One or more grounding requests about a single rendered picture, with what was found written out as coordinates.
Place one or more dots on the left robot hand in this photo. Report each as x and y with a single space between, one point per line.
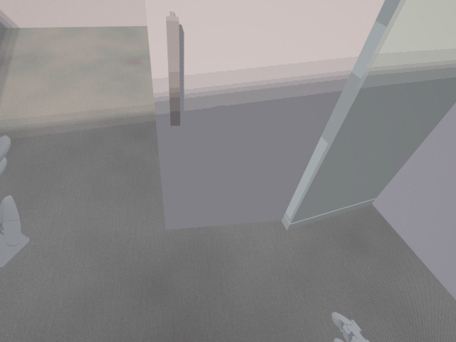
12 241

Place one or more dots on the fridge door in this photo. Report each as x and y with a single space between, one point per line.
259 80

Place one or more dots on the handle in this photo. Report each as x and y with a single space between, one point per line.
173 55

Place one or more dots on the right robot hand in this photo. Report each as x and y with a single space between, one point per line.
351 331

